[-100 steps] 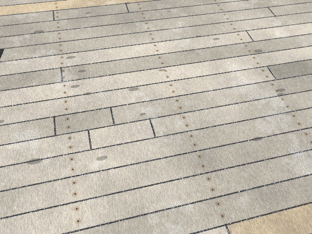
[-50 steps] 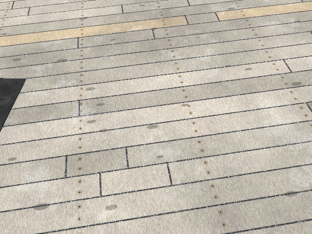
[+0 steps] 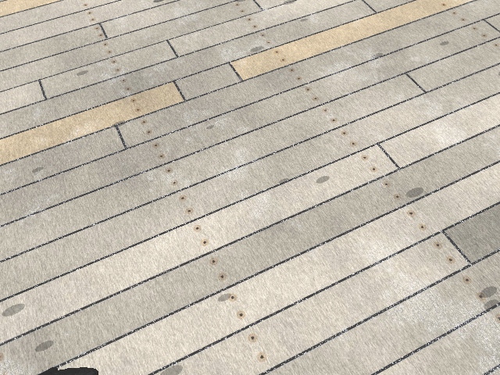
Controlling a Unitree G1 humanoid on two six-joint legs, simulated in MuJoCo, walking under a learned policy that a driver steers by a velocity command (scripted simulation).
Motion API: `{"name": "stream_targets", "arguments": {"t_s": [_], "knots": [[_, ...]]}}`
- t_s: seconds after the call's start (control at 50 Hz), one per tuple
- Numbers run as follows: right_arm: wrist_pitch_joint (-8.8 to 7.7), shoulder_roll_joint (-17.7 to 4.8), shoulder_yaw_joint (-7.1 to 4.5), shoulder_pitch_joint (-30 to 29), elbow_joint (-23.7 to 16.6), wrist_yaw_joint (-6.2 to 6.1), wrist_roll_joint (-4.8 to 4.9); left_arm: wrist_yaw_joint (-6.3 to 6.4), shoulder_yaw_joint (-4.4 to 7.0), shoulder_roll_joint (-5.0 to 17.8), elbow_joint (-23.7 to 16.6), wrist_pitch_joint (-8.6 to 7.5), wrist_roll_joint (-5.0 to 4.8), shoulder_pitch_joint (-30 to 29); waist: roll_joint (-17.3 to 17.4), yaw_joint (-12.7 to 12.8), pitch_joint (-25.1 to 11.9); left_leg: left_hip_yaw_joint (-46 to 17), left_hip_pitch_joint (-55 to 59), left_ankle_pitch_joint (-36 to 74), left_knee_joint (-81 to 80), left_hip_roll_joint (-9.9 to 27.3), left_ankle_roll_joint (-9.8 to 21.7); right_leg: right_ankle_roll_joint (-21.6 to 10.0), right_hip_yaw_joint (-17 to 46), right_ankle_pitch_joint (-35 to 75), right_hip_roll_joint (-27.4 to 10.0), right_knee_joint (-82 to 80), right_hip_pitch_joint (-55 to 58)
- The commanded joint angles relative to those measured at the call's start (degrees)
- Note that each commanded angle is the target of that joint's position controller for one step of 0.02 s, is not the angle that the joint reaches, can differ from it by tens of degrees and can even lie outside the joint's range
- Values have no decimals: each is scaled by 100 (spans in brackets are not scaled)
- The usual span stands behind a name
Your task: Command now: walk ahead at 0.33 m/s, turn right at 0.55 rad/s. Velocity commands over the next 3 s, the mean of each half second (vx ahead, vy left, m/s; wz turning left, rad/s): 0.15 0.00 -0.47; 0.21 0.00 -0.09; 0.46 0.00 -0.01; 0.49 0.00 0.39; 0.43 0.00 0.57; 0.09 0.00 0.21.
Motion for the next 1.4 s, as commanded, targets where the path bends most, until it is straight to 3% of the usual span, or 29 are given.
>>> {"name": "stream_targets", "arguments": {"t_s": [0.02,0.04,0.06,0.12,0.22,0.32,0.38,0.4,0.42,0.44,0.48,0.56,0.62,0.7,0.72,0.76,0.8,0.84,0.92,1.0,1.02,1.04,1.06,1.08,1.1,1.12,1.16,1.3,1.4], "knots": [[-356,-711,-70,-395,-831,28,71,41,301,974,-203,-136,22,1062,3,485,-1481,-892,-3096,66,1475,42,126,-1477,2844,2857,-1794,-1473,3710],[-303,-742,-101,-505,-775,-52,-117,73,242,759,-224,-124,-30,816,221,355,-1162,-799,-2836,281,1036,228,117,-1257,2319,3277,-1585,-1550,3047],[-231,-769,-120,-354,-820,-63,-123,112,250,833,-294,-111,51,670,-152,146,-1061,-842,-2429,393,919,250,42,-1372,2257,3702,-1574,-1615,2442],[-42,-558,-76,-162,-760,-84,-146,193,288,915,-305,-67,68,472,-105,-74,-1022,-713,-2020,673,-44,143,-180,-1220,1751,4073,-1214,-1741,1710],[73,-409,4,-704,-890,-76,-141,387,328,1038,-228,169,-44,529,-439,99,-1306,-705,-1654,1991,-1563,-221,-359,-810,1616,3476,-882,-1504,1532],[72,-515,-32,-1123,-1009,5,-99,426,258,880,-172,301,0,616,-671,291,-1168,-838,-1530,1967,-2507,-323,-251,-634,2172,2416,-993,-1120,1841],[-40,-521,-78,-884,-981,50,-131,428,164,715,-179,294,-6,429,-793,59,-1050,-748,-815,2616,-3706,-288,78,-392,2441,1898,-855,-667,1873],[-89,-662,-100,-826,-1013,30,-221,422,104,542,-176,260,48,561,-577,71,-1107,-1082,-202,3770,-4036,161,307,-146,2332,1353,-589,-356,1638],[-85,-1021,-139,-851,-1121,-18,-350,418,25,306,-192,204,185,985,454,377,-1399,-2062,650,5955,-3847,1205,849,153,1767,-388,-22,486,1079],[-16,-769,-96,-660,-952,-16,-426,431,34,400,-156,218,120,1260,1415,417,-1529,-3144,907,6376,-3929,1978,1850,526,1364,-2692,357,1201,465],[20,-470,-11,-558,-916,41,-197,452,201,972,-66,329,69,935,809,137,-1372,-3071,849,5113,-4012,1789,1911,860,1324,-2808,113,2459,59],[168,-522,-5,-1082,-880,51,-148,448,104,485,76,515,24,806,752,311,-907,-1856,-52,3758,-4264,964,1331,1071,906,-2075,-128,1677,568],[256,-512,-18,-907,-760,37,-145,413,19,254,148,463,31,636,1057,99,-1096,-1606,106,3675,-4207,793,1332,1049,565,-1537,-184,329,1190],[288,-589,1,-656,-613,29,-73,353,46,389,339,427,100,825,937,157,-962,-1579,-886,-335,-4551,501,840,574,213,-649,-77,-981,2414],[258,-519,37,-782,-647,37,-109,373,59,522,290,385,135,938,720,255,-844,-1491,-1292,-649,-4308,406,666,320,593,-1211,-441,-1003,2504],[119,-268,82,-1259,-878,18,-76,340,208,1000,479,268,133,1404,-848,479,-319,-128,-1599,86,-2690,-515,136,-480,2151,-3561,-1232,-2184,1669],[-26,-494,-34,-1406,-970,17,80,374,183,998,484,75,159,1283,-1329,519,364,-427,-2517,203,-1426,-265,269,-856,3286,-3233,-2001,-2939,1730],[-141,-468,-65,-1181,-911,93,69,373,112,726,538,-87,43,1355,-1034,441,282,-625,-3256,340,-1155,38,431,-780,3014,-2182,-1953,-2729,2628],[-254,-113,71,-1456,-947,298,17,317,143,804,609,-85,-25,1439,-854,537,-82,-138,-1976,1130,-2526,-121,402,-511,1783,-633,-1426,-2556,2465],[-151,-412,-45,-599,-640,276,67,261,156,867,614,-62,-64,1380,-745,38,-297,51,60,1978,-3314,-401,435,-336,1490,-388,-1353,-2174,1480],[-122,-556,-117,-93,-507,217,86,260,111,754,612,-85,-34,1332,-644,-241,-475,-44,737,1909,-3427,-354,535,-180,1290,18,-1219,-1649,1215],[-119,-865,-215,620,-383,143,66,251,8,430,550,-120,35,1263,-32,-576,-903,-942,1675,1603,-3719,353,793,115,819,47,-825,-191,702],[-91,-1615,-377,1164,-313,150,-33,301,-110,41,229,-238,4,1431,1750,-592,-1479,-3501,2667,373,-4564,1764,1678,508,227,-1451,-128,1836,-722],[-128,-1224,-265,1056,-302,190,-37,324,15,509,238,-320,-96,1292,1353,-583,-1231,-4526,2378,-649,-5093,1982,1961,520,797,-2205,-214,2894,-1390],[-156,-936,-161,665,-357,187,-32,287,93,736,233,-360,-206,1124,1056,-394,-580,-3916,1934,-675,-5099,1881,1800,367,848,-1788,-544,3216,-1786],[-168,-753,-111,407,-426,182,-69,268,78,674,286,-372,-201,1034,748,-275,-365,-3298,1595,-177,-5126,1590,1650,294,742,-1314,-737,3177,-1728],[-158,-578,-47,121,-474,174,-123,237,85,512,330,-361,-53,964,558,-63,-175,-2437,1016,960,-5283,1225,1489,305,686,-682,-987,2728,-1450],[-162,-764,-109,282,-316,81,-33,147,-74,97,59,-323,39,61,367,-145,-68,-1032,465,2761,-5643,846,1460,638,344,855,-872,511,-927],[-96,-871,-157,719,-51,36,69,13,-90,190,-201,-368,-38,-673,359,-296,70,-891,760,2774,-5552,1093,1334,491,357,1450,-675,-477,-555]]}}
